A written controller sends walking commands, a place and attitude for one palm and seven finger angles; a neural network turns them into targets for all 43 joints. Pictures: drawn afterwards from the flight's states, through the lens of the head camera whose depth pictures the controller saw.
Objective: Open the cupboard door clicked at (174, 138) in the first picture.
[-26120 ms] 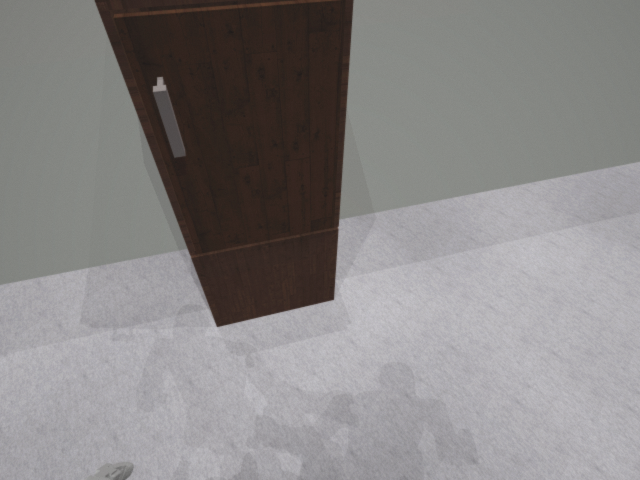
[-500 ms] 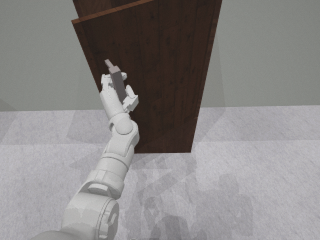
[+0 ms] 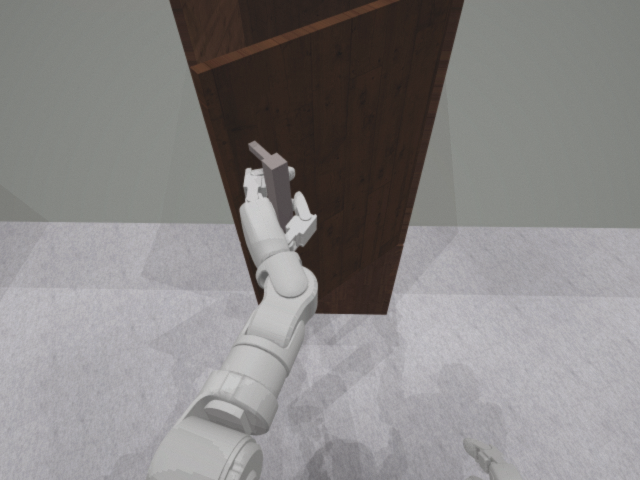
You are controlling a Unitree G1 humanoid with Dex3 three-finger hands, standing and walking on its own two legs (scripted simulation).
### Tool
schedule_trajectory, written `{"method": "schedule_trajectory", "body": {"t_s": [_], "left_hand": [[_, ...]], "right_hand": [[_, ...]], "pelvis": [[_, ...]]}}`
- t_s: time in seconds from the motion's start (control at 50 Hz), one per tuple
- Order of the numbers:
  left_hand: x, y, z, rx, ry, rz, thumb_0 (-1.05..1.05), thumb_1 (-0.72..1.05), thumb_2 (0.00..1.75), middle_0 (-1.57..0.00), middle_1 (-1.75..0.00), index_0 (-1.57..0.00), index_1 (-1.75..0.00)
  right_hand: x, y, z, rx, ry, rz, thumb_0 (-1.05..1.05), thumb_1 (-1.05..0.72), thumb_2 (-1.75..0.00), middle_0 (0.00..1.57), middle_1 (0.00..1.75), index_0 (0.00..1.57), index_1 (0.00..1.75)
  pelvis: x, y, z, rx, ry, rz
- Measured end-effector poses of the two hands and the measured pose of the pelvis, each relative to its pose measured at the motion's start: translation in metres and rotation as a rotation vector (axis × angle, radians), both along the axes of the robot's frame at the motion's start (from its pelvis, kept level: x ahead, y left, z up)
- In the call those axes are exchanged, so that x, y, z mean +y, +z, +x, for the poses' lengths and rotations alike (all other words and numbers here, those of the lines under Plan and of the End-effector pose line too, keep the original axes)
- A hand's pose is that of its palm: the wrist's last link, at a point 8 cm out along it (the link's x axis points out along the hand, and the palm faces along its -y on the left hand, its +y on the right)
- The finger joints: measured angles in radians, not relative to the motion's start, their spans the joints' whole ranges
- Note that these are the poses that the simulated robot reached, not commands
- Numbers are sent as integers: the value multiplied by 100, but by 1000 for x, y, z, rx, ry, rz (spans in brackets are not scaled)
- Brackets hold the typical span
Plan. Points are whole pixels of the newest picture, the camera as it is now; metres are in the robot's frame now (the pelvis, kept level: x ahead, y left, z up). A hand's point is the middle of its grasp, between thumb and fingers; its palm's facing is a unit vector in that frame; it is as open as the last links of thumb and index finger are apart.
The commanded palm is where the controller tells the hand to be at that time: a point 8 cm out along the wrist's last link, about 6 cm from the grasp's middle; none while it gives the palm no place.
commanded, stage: open thumb and fingers to let go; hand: left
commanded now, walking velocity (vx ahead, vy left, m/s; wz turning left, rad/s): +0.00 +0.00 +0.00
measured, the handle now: (271, 193) +0.45 +0.07 +0.11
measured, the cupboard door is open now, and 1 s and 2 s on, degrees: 40 44 44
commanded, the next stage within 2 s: slide the hand sideways off the handle in 0.70 s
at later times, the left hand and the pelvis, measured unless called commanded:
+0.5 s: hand (304, 215) +0.42 +0.02 +0.10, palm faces +0.35 -0.94 -0.04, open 13.6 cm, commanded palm +0.38 +0.06 +0.10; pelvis +0.00 +0.00 +0.00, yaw +0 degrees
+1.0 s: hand (305, 245) +0.38 +0.02 +0.10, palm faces -0.13 -0.98 -0.12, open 15.8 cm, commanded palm +0.36 +0.07 +0.10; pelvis -0.01 +0.01 +0.00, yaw +0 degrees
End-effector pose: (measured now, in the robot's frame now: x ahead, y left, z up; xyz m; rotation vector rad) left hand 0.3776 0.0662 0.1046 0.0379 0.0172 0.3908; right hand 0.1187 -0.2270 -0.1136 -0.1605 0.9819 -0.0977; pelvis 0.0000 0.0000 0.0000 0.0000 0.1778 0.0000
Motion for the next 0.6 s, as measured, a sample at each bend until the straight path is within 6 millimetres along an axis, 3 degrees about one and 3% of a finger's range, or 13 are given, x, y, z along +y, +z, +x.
{"method": "schedule_trajectory", "body": {"t_s": [0.14, 0.42, 0.6], "left_hand": [[3, 1, 8, 10, -27, -1, 0, 46, 71, -37, -131, -36, -131], [2, 0, 8, 7, -23, -9, 0, -30, 38, -32, -120, -34, -120], [-2, 1, 3, 13, -38, -15, -1, -46, 31, -32, -93, -33, -94]], "right_hand": [[10, -6, 4, 12, 15, 22, 1, -90, -90, 20, 30, 20, 30], [3, -14, -36, 125, -30, 16, 1, -90, -90, 20, 30, 20, 30], [-3, -12, -43, 123, -45, 6, 1, -90, -90, 20, 30, 20, 30]], "pelvis": [[2, -2, 2, 9, 4, -1], [3, -2, 4, 9, -3, -3], [3, -1, 2, 1, -6, -4]]}}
